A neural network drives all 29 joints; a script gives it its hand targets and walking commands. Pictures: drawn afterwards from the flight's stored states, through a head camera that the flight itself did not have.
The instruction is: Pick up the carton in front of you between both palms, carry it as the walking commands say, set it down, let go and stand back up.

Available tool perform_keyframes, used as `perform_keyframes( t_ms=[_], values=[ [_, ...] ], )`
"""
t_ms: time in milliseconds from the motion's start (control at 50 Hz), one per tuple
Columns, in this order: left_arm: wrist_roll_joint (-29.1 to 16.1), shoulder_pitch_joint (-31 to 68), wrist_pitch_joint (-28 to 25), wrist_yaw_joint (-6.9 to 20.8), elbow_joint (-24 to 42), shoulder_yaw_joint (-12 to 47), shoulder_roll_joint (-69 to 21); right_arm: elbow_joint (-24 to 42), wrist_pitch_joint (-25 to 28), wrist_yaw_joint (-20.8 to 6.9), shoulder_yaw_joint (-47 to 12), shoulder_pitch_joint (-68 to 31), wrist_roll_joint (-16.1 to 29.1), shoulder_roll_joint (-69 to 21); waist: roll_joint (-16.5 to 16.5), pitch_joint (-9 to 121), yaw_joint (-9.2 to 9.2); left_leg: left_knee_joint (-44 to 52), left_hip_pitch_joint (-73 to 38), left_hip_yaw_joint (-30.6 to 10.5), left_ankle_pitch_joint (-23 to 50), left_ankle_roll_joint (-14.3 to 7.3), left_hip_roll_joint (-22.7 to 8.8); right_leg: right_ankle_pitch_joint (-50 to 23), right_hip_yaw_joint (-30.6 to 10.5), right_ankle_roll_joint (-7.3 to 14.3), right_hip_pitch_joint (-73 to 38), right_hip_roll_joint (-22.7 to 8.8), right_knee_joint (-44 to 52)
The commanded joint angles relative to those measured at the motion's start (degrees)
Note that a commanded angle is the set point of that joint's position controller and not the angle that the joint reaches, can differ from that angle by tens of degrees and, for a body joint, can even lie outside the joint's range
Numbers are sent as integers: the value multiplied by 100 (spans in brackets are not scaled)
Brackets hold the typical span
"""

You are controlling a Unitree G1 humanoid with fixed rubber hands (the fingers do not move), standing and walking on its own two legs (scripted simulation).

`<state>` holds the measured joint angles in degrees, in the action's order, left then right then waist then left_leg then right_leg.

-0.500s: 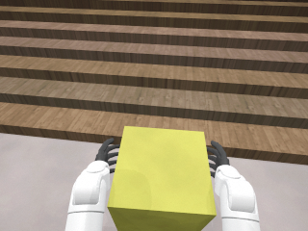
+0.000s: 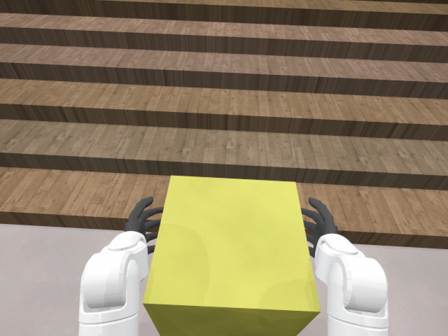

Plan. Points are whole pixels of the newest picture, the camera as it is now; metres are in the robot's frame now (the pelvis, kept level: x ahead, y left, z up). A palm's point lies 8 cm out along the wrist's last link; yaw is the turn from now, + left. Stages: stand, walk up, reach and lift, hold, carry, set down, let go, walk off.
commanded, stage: carry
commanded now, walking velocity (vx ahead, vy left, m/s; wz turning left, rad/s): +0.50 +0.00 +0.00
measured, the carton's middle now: (228, 267) +0.26 +0.00 +0.01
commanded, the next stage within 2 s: none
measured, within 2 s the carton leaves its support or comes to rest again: neither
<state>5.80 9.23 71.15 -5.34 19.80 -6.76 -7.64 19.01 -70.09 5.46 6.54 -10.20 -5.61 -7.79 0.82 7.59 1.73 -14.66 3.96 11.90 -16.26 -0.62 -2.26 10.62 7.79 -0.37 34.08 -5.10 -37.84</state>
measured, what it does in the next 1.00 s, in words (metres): walks ahead: right foot, then left foot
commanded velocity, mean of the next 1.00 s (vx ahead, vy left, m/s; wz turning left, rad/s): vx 0.50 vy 0.00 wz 0.00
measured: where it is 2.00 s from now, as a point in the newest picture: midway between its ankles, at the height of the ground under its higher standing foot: (244, 115)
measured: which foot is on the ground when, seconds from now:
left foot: down 0.00-0.14, up 0.16-0.56, down 0.58-1.00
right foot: up 0.00-0.10, down 0.12-0.60, up 0.62-1.00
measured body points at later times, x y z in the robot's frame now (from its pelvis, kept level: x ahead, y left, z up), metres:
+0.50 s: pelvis +0.32 -0.03 -0.01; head +0.34 -0.04 +0.44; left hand +0.66 +0.14 +0.15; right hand +0.67 -0.17 +0.15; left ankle +0.45 +0.10 -0.71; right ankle +0.22 -0.11 -0.75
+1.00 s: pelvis +0.65 +0.00 -0.02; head +0.74 +0.01 +0.42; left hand +1.06 +0.14 +0.11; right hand +1.05 -0.16 +0.12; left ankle +0.52 +0.07 -0.75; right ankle +0.67 -0.11 -0.56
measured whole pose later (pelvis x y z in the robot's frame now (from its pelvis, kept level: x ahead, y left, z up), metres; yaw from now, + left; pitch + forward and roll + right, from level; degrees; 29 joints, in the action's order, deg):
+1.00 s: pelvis +0.65 +0.00 -0.02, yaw +2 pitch +8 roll -1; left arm 4.5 44.5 74.3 -7.7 7.4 -17.7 -1.9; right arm 4.0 -70.4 8.2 16.1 -45.4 -3.1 -3.2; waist 0.4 -2.3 5.9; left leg -28.4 10.3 7.6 -26.1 -3.7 0.4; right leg 28.8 3.2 5.0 55.9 -2.7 -96.4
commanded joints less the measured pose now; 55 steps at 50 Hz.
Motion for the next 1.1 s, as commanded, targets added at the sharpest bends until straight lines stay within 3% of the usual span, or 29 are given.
perform_keyframes(
  t_ms=[0,40,80,100,120,140,160,200,240,280,360,440,520,540,560,580,600,620,640,660,680,740,840,920,960,1000,1040,1060,1080],
  values=[
    [-2103,2628,-38,1349,183,3975,-4871,78,-87,-1500,-4058,-2462,2356,-4963,856,438,-61,375,-535,-575,1917,-520,-1180,-575,383,40,-253,220,683],
    [-2161,2838,-59,1357,401,3996,-4891,249,-62,-1508,-4073,-2627,2356,-4965,889,428,-86,9,-486,-381,2320,-404,-1177,-711,526,159,-830,282,936],
    [-2246,2984,-61,1353,643,3976,-4822,578,-75,-1478,-4085,-2823,2402,-4877,593,884,-197,-1445,-24,154,2961,-188,-845,-294,904,240,-2465,639,1205],
    [-2267,2956,-39,1346,712,3934,-4748,704,-102,-1452,-4058,-2898,2395,-4718,246,1345,-329,-2613,752,178,2250,-49,-727,149,325,262,-3711,185,1115],
    [-2192,2950,-36,1342,725,3851,-4545,897,-180,-1416,-4100,-2978,2413,-4664,-1161,1931,-377,-4490,2249,47,784,270,-171,1643,-2522,991,-4917,-1550,1901],
    [-2243,2913,-29,1328,749,3871,-4607,1066,-216,-1395,-4092,-3104,2424,-4605,-1830,1834,-384,-5508,3415,-563,-1036,214,266,1183,-3980,1436,-5146,-2091,2604],
    [-2322,3039,-10,1316,1010,3881,-4661,1072,-214,-1377,-4087,-3128,2399,-4678,-1404,1777,-319,-6021,3616,-1067,-1039,22,-121,389,-3438,1376,-4984,-2034,2463],
    [-2436,3424,-16,1294,1344,3991,-4794,1265,-179,-1342,-4093,-3344,2396,-4700,-392,1639,-269,-5676,3571,-1194,-448,-137,-545,-722,-2260,1038,-4331,-1639,2252],
    [-2535,3740,20,1274,1491,4035,-4676,1280,-189,-1268,-4120,-3492,2374,-4642,-508,1666,-267,-4967,3193,-1036,-60,-117,-559,-1155,-1435,817,-3968,-1377,2364],
    [-2611,3893,114,1276,1482,4050,-4368,1204,-216,-1173,-4078,-3552,2268,-4403,-668,1634,-293,-4515,3208,-838,47,-71,-438,-1272,-1044,853,-3959,-1221,2375],
    [-2633,4559,317,1273,855,3907,-3640,593,-417,-1028,-3888,-4183,2105,-3820,-810,1241,-426,-3373,3593,-551,549,-20,-305,-1471,-534,966,-4032,-970,2342],
    [-2699,5484,493,1242,-93,3557,-3479,-280,-655,-1000,-3536,-5153,2216,-3662,-893,767,-465,-2395,3402,-281,1090,-156,-153,-1567,-282,965,-3791,-847,2243],
    [-2774,6441,583,1178,-883,3307,-3851,-1060,-763,-1053,-3198,-6079,2446,-3925,-941,705,-283,-1758,2425,-100,1153,-390,16,-2427,4,715,-3632,-832,1590],
    [-2795,6689,592,1155,-1064,3255,-3963,-1300,-766,-1073,-3093,-6246,2492,-4018,-752,988,-82,-1467,1597,154,1125,-398,256,-2807,322,567,-3455,-652,795],
    [-2794,6893,599,1125,-1238,3198,-4074,-1584,-758,-1095,-2972,-6334,2534,-4067,-314,1452,97,-1422,437,239,829,-354,418,-2566,511,406,-3023,-326,-329],
    [-2788,7109,598,1097,-1430,3106,-4140,-1804,-755,-1120,-2861,-6413,2578,-4128,418,1937,297,-1320,-649,-1328,30,-420,-671,-954,372,258,-2050,-143,-1730],
    [-2779,7344,602,1063,-1502,3041,-4434,-1924,-697,-1146,-2729,-6760,2585,-4105,1869,2193,258,-542,-1801,-4040,-201,-1166,-1996,1586,4,75,-93,769,-3153],
    [-2752,7722,566,1016,-1531,2955,-4450,-2039,-667,-1163,-2728,-6933,2720,-4424,1788,2167,263,-334,-1946,-4254,11,-1340,-1957,1838,-626,244,604,654,-3877],
    [-2798,8024,523,987,-1510,2930,-4680,-1926,-604,-1185,-2708,-7273,2855,-4694,1472,2067,273,-613,-1814,-3762,864,-1325,-1800,1670,-767,399,892,506,-4172],
    [-2805,8203,463,954,-1496,2899,-4900,-1779,-552,-1205,-2730,-7593,2983,-4991,777,2065,227,-805,-1629,-3215,1575,-1213,-1632,1306,-842,457,945,330,-4019],
    [-2794,8284,402,916,-1479,2821,-5067,-1607,-499,-1215,-2770,-7942,3083,-5258,461,2071,167,-847,-1377,-2762,2223,-1134,-1551,1049,-874,435,850,187,-3751],
    [-2652,8306,261,795,-1446,2691,-5275,-1383,-389,-1181,-2742,-8341,3185,-5595,431,2405,104,-855,-1465,-2189,2829,-1116,-1447,884,-761,323,760,163,-3204],
    [-2257,7883,82,705,-1465,2710,-5165,-1278,-264,-1120,-2836,-7979,2970,-5463,747,2597,314,-1385,-2483,-1689,4262,-1326,-1334,1079,-236,364,1891,323,-3246],
    [-2136,7775,31,734,-1149,2887,-4926,-1010,-204,-1110,-3088,-7783,2868,-5224,742,2294,686,-1615,-3767,-2346,4142,-1602,-1613,1694,-381,541,4157,118,-4964],
    [-2005,7729,61,752,-1117,2873,-4769,-935,-246,-1138,-3239,-7806,2928,-5174,589,1694,976,-1673,-4753,-2739,5146,-1670,-1800,2911,-413,580,6098,239,-6909],
    [-1888,7428,149,750,-1345,2745,-4529,-1083,-259,-1137,-3325,-7523,2967,-5126,528,1208,1372,-1906,-5868,-3144,6449,-1582,-1807,4753,-750,732,7791,434,-7694],
    [-1673,7085,181,727,-1419,2589,-4235,-991,-250,-1168,-3358,-7356,3108,-5063,340,1214,1177,-1406,-5297,-2540,6337,-1097,-1545,4751,-599,785,6953,167,-5704],
    [-1532,6876,180,697,-1456,2520,-4034,-858,-251,-1216,-3435,-7616,3236,-5138,-159,1499,578,-1104,-3056,-1352,6556,-722,-872,3170,-33,744,3723,262,-2707],
    [-1426,6933,157,660,-1282,2497,-3885,-798,-237,-1270,-3471,-7592,3370,-5252,411,2152,-49,-1192,-535,-860,7899,-678,-646,812,765,760,-313,948,-1656]
  ],
)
